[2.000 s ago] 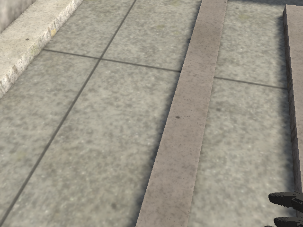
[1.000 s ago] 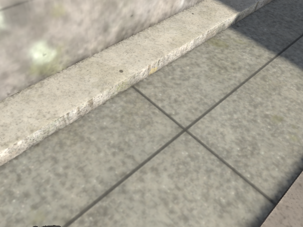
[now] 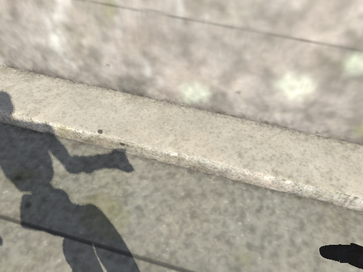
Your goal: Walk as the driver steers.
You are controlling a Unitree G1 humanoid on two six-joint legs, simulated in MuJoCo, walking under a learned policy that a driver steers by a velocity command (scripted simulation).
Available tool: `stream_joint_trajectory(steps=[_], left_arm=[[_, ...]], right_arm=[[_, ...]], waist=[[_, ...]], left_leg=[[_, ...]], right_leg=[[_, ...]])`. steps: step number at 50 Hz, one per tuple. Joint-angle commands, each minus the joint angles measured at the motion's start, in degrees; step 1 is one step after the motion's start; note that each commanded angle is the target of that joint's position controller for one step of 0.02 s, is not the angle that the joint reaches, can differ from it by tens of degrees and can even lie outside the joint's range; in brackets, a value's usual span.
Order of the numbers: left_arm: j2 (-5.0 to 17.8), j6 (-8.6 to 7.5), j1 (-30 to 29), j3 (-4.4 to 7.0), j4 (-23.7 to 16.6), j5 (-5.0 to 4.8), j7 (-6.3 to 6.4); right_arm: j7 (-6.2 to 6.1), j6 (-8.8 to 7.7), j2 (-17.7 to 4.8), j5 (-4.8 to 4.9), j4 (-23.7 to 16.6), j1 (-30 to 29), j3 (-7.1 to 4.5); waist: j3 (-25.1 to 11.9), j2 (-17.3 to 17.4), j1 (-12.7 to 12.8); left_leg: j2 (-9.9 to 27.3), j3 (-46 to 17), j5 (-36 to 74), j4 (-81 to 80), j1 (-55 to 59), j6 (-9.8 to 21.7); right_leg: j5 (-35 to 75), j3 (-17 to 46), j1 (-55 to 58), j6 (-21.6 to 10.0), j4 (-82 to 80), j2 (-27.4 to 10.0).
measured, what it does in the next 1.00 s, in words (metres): goes down, turning right: left foot 0.07 m lower, then right foot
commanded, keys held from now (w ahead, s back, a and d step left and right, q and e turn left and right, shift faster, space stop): w+q+shift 0.02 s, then w+e+shift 0.98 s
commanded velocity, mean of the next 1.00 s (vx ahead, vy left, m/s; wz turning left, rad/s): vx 0.77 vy -0.05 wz -0.49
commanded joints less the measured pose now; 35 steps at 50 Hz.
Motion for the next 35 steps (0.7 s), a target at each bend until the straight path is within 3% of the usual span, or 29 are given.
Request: stream_joint_trajectory(steps=[1, 2, 3, 4, 5, 6, 7, 8, 10, 11, 13, 17, 19, 20, 21, 22, 23, 24, 25, 26, 27, 28, 29, 30, 31, 32, 33, 34, 35], left_arm=[[11.3, 1.05, -9.0, 2.04, -4.0, -1.02, -0.68], [11.7, 1.84, -8.8, 1.98, -4.0, -0.87, -0.81], [6.2, 1.52, -7.6, 0.57, -3.5, 0.96, -0.86], [-1.8, 1.13, -11.7, -1.58, -5.6, 2.53, -1.23], [0.5, -0.16, -11.8, -1.59, -14.0, 1.14, -1.38], [4.2, -0.85, -15.0, -1.27, -12.7, 0.08, -0.91], [5.5, -1.09, -13.8, -1.24, -9.9, -0.85, -0.64], [5.3, -0.94, -11.1, -1.07, -6.2, -1.49, -1.02], [2.6, 1.10, -6.1, -1.54, -2.4, -1.40, -2.47], [1.7, 1.84, -6.3, -1.67, -1.7, -1.28, -3.12], [1.3, 1.98, -10.6, -1.76, -2.0, -1.90, -3.54], [-0.7, 1.09, -21.7, -3.30, -4.7, -2.91, -3.00], [-0.1, 0.96, -20.3, -3.86, -4.9, -2.91, -2.31], [1.9, 1.18, -18.4, -3.46, -5.2, -2.51, -1.93], [4.4, 1.59, -10.8, -2.54, -3.9, -1.69, -1.60], [8.2, 2.29, 7.4, -0.51, 0.4, -0.91, -0.99], [11.5, 2.71, 25.2, 2.10, 5.9, -2.08, -0.61], [5.0, 2.87, 19.0, -0.32, 9.0, -4.05, -0.50], [2.6, 1.98, 9.4, -1.86, 7.1, -2.81, -0.66], [0.4, 0.99, 2.6, -2.83, 4.5, -2.21, -0.40], [3.1, 0.43, -5.0, -1.93, 0.1, -0.63, 0.66], [4.7, 0.11, -13.4, -0.93, -3.3, 0.37, 1.29], [7.6, -0.96, -16.1, -0.28, -4.0, 0.79, 1.52], [10.6, -2.39, -17.6, 0.55, -3.8, 0.12, 1.04], [11.6, -3.82, -18.3, 0.95, -3.8, 0.21, 0.71], [11.4, -4.60, -17.9, 1.19, -2.6, 0.38, 0.31], [11.8, -5.08, -15.6, 1.80, -1.0, -0.04, -0.43], [11.4, -5.28, -13.8, 2.21, -0.2, -0.29, -1.41], [10.9, -5.29, -12.8, 2.77, 0.2, -0.65, -2.26]], right_arm=[[-3.10, -1.25, -6.2, 0.73, 1.3, 10.7, -2.36], [-4.73, -2.19, -6.8, 0.29, 6.1, 21.9, -3.22], [-5.73, -2.57, -9.2, -0.74, 10.9, 27.7, -4.46], [-5.59, -3.27, -12.3, 1.22, 11.5, 27.1, -3.81], [-6.08, -3.55, -19.4, 3.09, 9.0, 28.8, -4.43], [-6.42, -4.11, -17.9, 1.97, 10.0, 29.6, -4.77], [-6.83, -5.11, -14.1, 0.54, 9.3, 25.0, -3.51], [-6.76, -6.38, -9.8, 0.14, 8.8, 19.2, -2.15], [-7.13, -8.84, -6.1, 1.25, 10.6, 17.5, -0.63], [-6.96, -9.75, -4.7, 1.74, 11.4, 17.9, -0.09], [-6.28, -10.55, -2.5, 1.60, 13.0, 19.8, 0.84], [-6.30, -10.23, -1.5, 1.28, 16.3, 25.5, 2.03], [-6.87, -9.76, -2.5, 1.72, 15.0, 19.5, 2.44], [-7.88, -9.67, -4.0, 2.09, 14.5, 17.3, 2.18], [-9.21, -9.74, -6.1, 2.35, 14.1, 14.9, 1.58], [-10.24, -9.72, -9.6, 2.90, 11.6, 6.2, 0.46], [-10.89, -9.08, -12.8, 4.22, 9.2, -4.0, -1.01], [-9.29, -9.84, -2.7, 1.76, 5.9, -10.0, 2.14], [-7.81, -10.21, 7.7, 0.23, 2.1, -9.0, 5.28], [-6.45, -10.44, 11.3, -0.70, -1.2, 2.8, 6.90], [-5.15, -11.51, 8.4, -2.64, -2.4, 12.6, 7.80], [-4.88, -10.82, 0.6, -2.96, -0.3, 10.9, 6.29], [-4.84, -9.75, -3.0, -3.32, 0.3, 9.2, 5.29], [-4.73, -8.93, -4.2, -3.25, -1.4, 3.2, 5.42], [-5.50, -8.90, -5.7, -1.24, -2.7, -1.6, 5.16], [-6.05, -8.64, -4.1, 1.08, -3.2, -3.8, 5.57], [-6.43, -8.43, -1.3, 2.30, -3.8, -4.8, 6.35], [-6.75, -8.55, -0.5, 2.99, -3.4, -3.5, 6.53], [-6.97, -9.04, -1.4, 2.62, -2.8, -2.1, 6.11]], waist=[[-0.1, -4.4, -12.3], [-4.9, -1.5, -16.6], [-4.0, 4.2, -16.7], [0.7, 12.5, -12.5], [-12.9, 19.7, -11.5], [-9.0, 12.3, -13.0], [-2.7, 5.4, -10.6], [-1.2, -1.0, -6.8], [-0.2, 0.6, -2.0], [1.2, 2.0, -1.6], [4.9, 1.8, -2.7], [8.0, 2.5, -6.0], [6.1, 3.8, -2.0], [4.6, 5.4, 0.5], [2.1, 7.3, 5.2], [-2.3, 8.0, 15.9], [-11.1, -8.4, 27.9], [-8.3, -21.8, 20.6], [0.0, -15.8, 8.8], [-3.7, -10.8, -2.5], [-6.2, -6.0, -8.8], [1.7, 3.3, -11.0], [6.2, 5.9, -11.5], [10.2, 7.3, -10.9], [11.7, 8.2, -9.1], [10.9, 5.6, -8.0], [6.8, 2.1, -5.7], [2.1, -0.5, -4.1], [-1.4, -2.4, -3.1]], left_leg=[[-5.9, 5.5, -5.5, -2.2, 13.1, 4.1], [-8.2, 3.8, -6.8, -4.7, 27.6, 5.2], [-5.6, -6.7, -9.9, -3.5, 42.0, 4.5], [-0.4, -13.7, 1.0, 1.3, 41.1, -4.1], [5.5, -33.1, 1.1, -11.9, 49.7, -2.0], [8.9, -36.1, -10.7, -22.3, 47.4, -2.1], [10.0, -31.9, -11.8, -24.0, 39.4, -2.3], [7.5, -25.9, -6.0, -23.5, 31.5, -5.7], [4.9, -18.7, 11.4, -23.2, 23.3, -9.7], [4.0, -15.8, 13.9, -24.1, 21.3, -10.3], [1.1, -8.2, 23.4, -25.9, 20.5, -12.2], [-1.0, 2.8, 46.1, -29.5, 31.2, -14.5], [-1.3, 8.3, 69.4, -27.0, 29.4, -16.6], [-0.6, 9.5, 82.7, -23.7, 27.6, -17.4], [-0.2, 10.9, 96.4, -16.4, 23.2, -20.2], [-0.6, 10.7, 104.4, 1.8, 8.4, -24.0], [-4.9, 7.4, 55.3, 50.6, -3.4, -20.3], [-15.9, 6.7, -21.9, 72.7, -7.6, -12.8], [-12.2, -1.5, -22.4, 83.5, -17.8, -7.6], [-11.2, -11.8, -21.1, 77.2, -25.0, -6.2], [-8.8, -17.5, -18.3, 65.9, -26.3, -5.3], [-4.9, -16.3, -16.5, 56.5, -23.5, -7.2], [-3.1, -15.3, -17.1, 46.7, -18.7, -8.9], [-1.2, -13.4, -12.5, 33.4, -11.1, -10.8], [-0.9, -10.2, -6.4, 18.9, 1.4, -13.0], [-1.5, -8.1, -6.0, 7.7, 11.9, -14.4], [-3.0, -7.2, -3.7, 2.1, 17.2, -15.0], [-4.8, -6.6, 1.3, -1.3, 17.5, -14.7], [-6.1, -7.0, 6.2, -6.6, 15.5, -13.5]], right_leg=[[53.2, 6.8, -5.5, -13.7, 11.9, -11.5], [55.8, 7.4, -13.3, -14.2, 28.4, -10.5], [20.8, 12.2, -33.2, -13.0, 48.3, -6.2], [-11.7, 19.2, -50.2, -12.6, 68.7, -0.2], [-7.7, 28.3, -59.3, -10.7, 72.9, 4.5], [-0.5, 29.9, -64.6, -11.4, 71.1, 3.8], [7.7, 31.3, -63.4, -12.2, 67.1, 2.5], [16.8, 34.7, -56.4, -12.5, 62.1, 1.4], [21.8, 37.1, -48.3, -11.0, 58.3, -0.5], [21.8, 37.2, -47.6, -10.3, 56.3, -0.5], [23.7, 35.3, -49.2, -11.3, 51.5, 2.0], [28.3, 26.2, -57.7, -16.6, 42.0, 7.6], [27.4, 18.7, -48.7, -19.2, 33.3, 10.7], [25.5, 14.4, -41.3, -19.2, 28.3, 12.6], [25.2, 11.6, -29.3, -19.8, 24.0, 14.5], [23.9, 14.2, -6.8, -23.2, 21.8, 14.3], [37.7, 29.1, 8.5, -32.9, 18.3, 5.6], [45.2, 28.5, 1.6, -30.8, 7.5, 6.1], [38.1, 34.1, -11.5, -30.0, 16.6, 9.3], [36.2, 52.4, -8.7, -33.6, 16.2, 5.5], [2.6, 73.1, -13.5, -36.5, -1.8, -3.7], [-13.1, 75.4, -27.0, -34.3, -11.9, -6.4], [-14.6, 74.2, -35.8, -33.5, -14.7, -4.8], [-6.6, 66.8, -45.1, -32.7, -17.2, -1.2], [6.7, 58.3, -54.1, -31.0, -17.7, 2.9], [17.4, 51.9, -58.7, -29.7, -15.9, 6.0], [24.5, 48.8, -54.9, -28.1, -13.1, 7.9], [29.9, 47.8, -46.5, -26.2, -9.3, 8.8], [35.7, 46.8, -37.1, -23.9, -3.6, 10.0]])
